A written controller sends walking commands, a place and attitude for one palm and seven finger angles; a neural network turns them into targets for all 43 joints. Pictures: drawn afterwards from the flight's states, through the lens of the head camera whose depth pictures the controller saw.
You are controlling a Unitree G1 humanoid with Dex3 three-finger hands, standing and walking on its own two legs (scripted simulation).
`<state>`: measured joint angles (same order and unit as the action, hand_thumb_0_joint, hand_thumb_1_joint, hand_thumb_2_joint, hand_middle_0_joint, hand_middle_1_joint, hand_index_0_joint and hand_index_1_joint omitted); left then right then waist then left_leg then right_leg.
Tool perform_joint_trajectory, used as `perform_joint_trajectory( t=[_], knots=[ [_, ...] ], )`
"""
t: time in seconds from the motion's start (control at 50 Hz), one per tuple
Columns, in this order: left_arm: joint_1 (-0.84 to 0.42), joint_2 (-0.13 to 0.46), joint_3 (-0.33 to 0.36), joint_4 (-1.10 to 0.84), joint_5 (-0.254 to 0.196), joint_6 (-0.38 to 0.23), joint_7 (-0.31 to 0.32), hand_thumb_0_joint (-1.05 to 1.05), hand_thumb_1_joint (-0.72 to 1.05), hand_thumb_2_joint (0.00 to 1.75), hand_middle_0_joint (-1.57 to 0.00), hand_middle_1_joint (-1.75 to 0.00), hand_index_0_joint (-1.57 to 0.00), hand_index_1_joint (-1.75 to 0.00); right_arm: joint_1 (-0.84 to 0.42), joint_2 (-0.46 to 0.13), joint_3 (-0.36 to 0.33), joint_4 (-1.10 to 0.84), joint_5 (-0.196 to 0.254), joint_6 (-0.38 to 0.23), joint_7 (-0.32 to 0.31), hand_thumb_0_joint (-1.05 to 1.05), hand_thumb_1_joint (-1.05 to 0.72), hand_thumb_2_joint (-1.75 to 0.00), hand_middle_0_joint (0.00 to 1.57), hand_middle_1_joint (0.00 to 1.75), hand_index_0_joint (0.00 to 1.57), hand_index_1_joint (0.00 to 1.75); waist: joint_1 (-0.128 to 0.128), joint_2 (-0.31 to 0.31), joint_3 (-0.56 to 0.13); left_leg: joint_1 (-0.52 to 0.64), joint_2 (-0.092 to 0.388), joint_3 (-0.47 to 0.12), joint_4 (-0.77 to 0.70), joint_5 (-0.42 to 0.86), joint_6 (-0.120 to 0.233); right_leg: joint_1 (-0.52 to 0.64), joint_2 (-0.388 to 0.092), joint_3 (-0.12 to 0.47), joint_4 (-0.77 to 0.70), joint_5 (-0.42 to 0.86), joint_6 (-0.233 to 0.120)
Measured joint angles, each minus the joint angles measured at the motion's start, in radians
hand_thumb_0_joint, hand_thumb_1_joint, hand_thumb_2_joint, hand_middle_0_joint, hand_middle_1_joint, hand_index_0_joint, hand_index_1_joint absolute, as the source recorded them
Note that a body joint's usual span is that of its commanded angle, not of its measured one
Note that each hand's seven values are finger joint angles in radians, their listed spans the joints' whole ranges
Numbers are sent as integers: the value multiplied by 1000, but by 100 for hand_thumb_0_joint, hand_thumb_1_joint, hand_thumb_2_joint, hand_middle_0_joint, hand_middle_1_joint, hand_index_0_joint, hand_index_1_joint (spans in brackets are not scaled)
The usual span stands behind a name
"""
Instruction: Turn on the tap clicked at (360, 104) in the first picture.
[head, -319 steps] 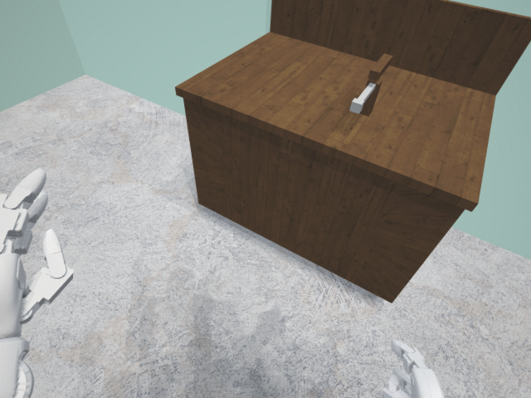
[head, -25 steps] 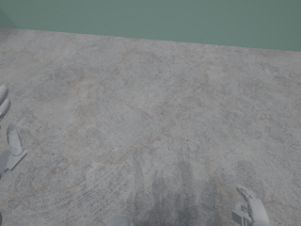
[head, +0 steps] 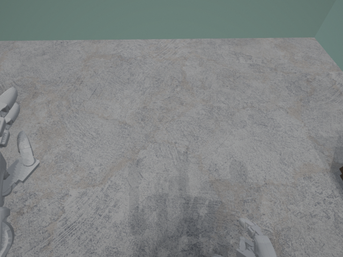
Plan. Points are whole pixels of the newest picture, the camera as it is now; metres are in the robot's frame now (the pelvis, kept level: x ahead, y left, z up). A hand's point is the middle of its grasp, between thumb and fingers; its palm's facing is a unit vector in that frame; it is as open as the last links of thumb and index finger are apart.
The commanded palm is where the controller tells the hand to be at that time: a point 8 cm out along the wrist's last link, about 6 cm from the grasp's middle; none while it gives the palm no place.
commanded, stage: turn to face it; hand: left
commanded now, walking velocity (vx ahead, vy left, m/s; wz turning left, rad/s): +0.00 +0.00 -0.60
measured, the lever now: out of the picture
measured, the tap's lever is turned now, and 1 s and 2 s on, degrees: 0 0 0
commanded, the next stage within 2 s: none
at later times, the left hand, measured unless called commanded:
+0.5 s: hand (93, 152) +0.25 +0.17 +0.17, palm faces +0.19 -0.88 -0.43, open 7.4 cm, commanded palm +0.20 +0.20 +0.18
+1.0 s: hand (201, 196) +0.19 -0.01 +0.17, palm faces -0.17 -0.80 -0.58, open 7.4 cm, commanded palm +0.17 +0.06 +0.18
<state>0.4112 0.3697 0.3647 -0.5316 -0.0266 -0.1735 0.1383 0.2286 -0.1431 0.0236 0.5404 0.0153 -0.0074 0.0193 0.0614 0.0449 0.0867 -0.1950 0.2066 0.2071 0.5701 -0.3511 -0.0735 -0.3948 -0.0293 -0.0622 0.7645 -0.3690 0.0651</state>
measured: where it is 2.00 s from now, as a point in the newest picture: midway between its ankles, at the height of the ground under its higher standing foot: outside the picture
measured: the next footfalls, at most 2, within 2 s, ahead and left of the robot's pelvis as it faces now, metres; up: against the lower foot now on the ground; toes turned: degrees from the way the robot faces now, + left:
right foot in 0.06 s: +0.04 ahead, -0.15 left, +0.00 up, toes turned -8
left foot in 0.36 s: +0.06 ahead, +0.09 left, +0.00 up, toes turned -8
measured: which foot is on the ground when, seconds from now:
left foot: down 0.00-0.06, up 0.08-0.34, down 0.36-0.74, up 0.76-1.00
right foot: up 0.00-0.04, down 0.06-0.38, up 0.40-0.70, down 0.72-1.00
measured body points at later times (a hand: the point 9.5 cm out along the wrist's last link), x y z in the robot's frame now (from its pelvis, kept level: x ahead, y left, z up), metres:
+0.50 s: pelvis -0.03 -0.02 +0.00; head +0.00 -0.01 +0.44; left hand +0.23 +0.21 +0.20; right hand +0.07 -0.30 -0.08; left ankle +0.02 +0.09 -0.73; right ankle -0.06 -0.13 -0.66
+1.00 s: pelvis -0.12 -0.08 +0.01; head -0.09 -0.15 +0.45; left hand +0.20 +0.03 +0.21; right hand -0.14 -0.39 -0.11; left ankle -0.04 +0.05 -0.62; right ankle -0.13 -0.14 -0.73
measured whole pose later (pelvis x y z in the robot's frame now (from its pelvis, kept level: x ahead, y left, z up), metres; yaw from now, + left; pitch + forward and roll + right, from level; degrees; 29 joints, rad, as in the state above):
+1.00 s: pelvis -0.12 -0.08 +0.01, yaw -35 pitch +1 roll +2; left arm 0.58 0.42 0.41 -0.54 -0.07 -0.18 0.14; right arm 0.15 -0.28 -0.07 0.58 0.01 0.07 -0.02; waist -0.02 0.05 0.13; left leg -0.59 0.06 0.02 1.27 -0.37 -0.11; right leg -0.30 0.06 -0.01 0.49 -0.21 -0.10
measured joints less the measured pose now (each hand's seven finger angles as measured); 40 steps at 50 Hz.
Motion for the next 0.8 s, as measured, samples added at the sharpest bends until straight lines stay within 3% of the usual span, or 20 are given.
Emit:
perform_joint_trajectory(
  t=[0.04,0.08,0.12,0.16,0.2,0.24,0.36,0.4,0.44,0.48,0.52,0.56,0.62,0.68,0.72,0.76,0.8],
  knots=[
    [-27,30,7,4,3,1,-1,1,89,90,-21,-31,-21,-30,5,2,3,-5,0,-15,4,1,-91,-89,20,30,20,30,-12,-4,18,-27,33,10,61,-25,-23,77,-2,-22,-132,69,-6],
    [-59,35,7,4,8,-4,-2,1,89,90,-21,-31,-21,-30,-12,-19,-3,-1,4,-21,7,1,-90,-89,20,30,20,30,-36,21,51,-86,71,-27,182,-56,-22,92,28,-42,-162,80,-57],
    [-64,30,4,-11,3,-15,-2,1,89,90,-21,-31,-21,-30,-55,-49,-15,20,3,-10,2,1,-91,-89,20,30,20,30,-65,21,87,-180,19,-115,387,-166,-17,60,38,-29,-128,66,-82],
    [-20,40,14,-51,-12,-18,-6,1,89,90,-21,-31,-21,-30,-87,-72,-32,27,5,13,-3,1,-91,-89,20,30,20,30,-84,-4,107,-250,-47,-153,538,-205,-15,42,40,5,-132,80,-88],
    [62,61,43,-103,-26,-28,-9,1,89,90,-22,-31,-21,-30,-107,-89,-45,22,4,32,-9,1,-91,-89,20,30,20,30,-102,-29,111,-289,-87,-159,567,-189,-15,34,46,40,-158,107,-89],
    [136,85,75,-148,-34,-38,-10,1,88,90,-22,-31,-22,-30,-112,-101,-58,12,1,47,-15,1,-91,-89,20,30,20,30,-110,-49,103,-296,-107,-152,493,-153,-16,30,54,69,-184,132,-90],
    [190,120,130,-192,-32,-42,3,1,88,90,-22,-31,-22,-30,-78,-133,-79,-6,-1,56,-28,1,-91,-90,19,30,19,30,-84,-67,37,-176,-138,-140,102,-3,0,-1,89,131,-170,144,-74],
    [157,114,129,-157,-28,-39,5,1,88,90,-22,-31,-22,-30,-68,-115,-81,-4,-3,54,-37,1,-91,-90,19,30,19,30,-69,-100,20,-144,-155,-104,55,61,55,-32,80,159,-82,64,-64],
    [114,86,116,-95,-13,-37,6,1,88,90,-22,-31,-22,-30,-58,-91,-74,-6,-9,47,-41,1,-91,-90,19,30,19,30,-48,-102,6,-129,-139,-75,64,48,74,-95,80,129,135,-70,-45],
    [76,48,93,-36,-6,-27,8,1,88,90,-22,-31,-22,-30,-52,-67,-60,-2,-12,33,-36,1,-91,-90,19,30,19,30,-41,-81,-6,-114,-110,-64,57,43,70,-136,70,80,325,-99,-29],
    [38,1,52,-4,-5,-7,9,1,89,90,-21,-31,-21,-30,-44,-46,-45,0,-6,22,-23,1,-91,-90,19,30,19,30,-28,-57,-13,-97,-81,-53,38,54,60,-140,47,41,390,-82,-14],
    [11,-36,10,-3,-3,12,10,1,89,90,-21,-31,-21,-30,-40,-26,-27,-2,-1,11,-11,1,-91,-89,19,30,20,30,-13,-38,-12,-84,-52,-34,21,67,50,-117,20,12,352,-62,-3],
    [-9,-44,-32,-23,-1,11,6,1,89,90,-21,-31,-21,-30,-42,2,0,-14,-2,-11,1,1,-91,-89,20,30,20,30,-13,-21,1,-85,-14,-8,12,82,32,-55,-6,-18,214,-66,5],
    [-7,1,-22,-39,-4,1,0,1,89,90,-21,-31,-21,-30,-46,23,17,-31,-6,-28,8,1,-91,-89,20,30,20,30,-19,-10,19,-105,25,21,27,90,5,20,-10,-43,42,-73,3],
    [3,44,5,-46,-9,-3,-3,1,89,90,-21,-31,-21,-30,-41,26,21,-46,-5,-38,14,1,-90,-89,20,30,20,30,-27,-6,29,-133,49,35,70,80,-17,88,-7,-56,-101,0,-6],
    [1,47,12,-42,-8,-9,-8,1,89,90,-21,-31,-21,-30,-51,-2,9,-39,-1,-34,15,1,-90,-89,20,31,20,30,-48,41,59,-176,77,-8,165,-1,-18,92,31,-72,-112,29,-80],
    [17,48,17,-43,-15,-13,-11,1,89,90,-21,-31,-21,-30,-70,-36,-3,-6,0,-15,5,1,-90,-89,20,30,20,30,-65,44,76,-252,11,-96,366,-141,-18,70,34,-59,-97,25,-121]
  ],
)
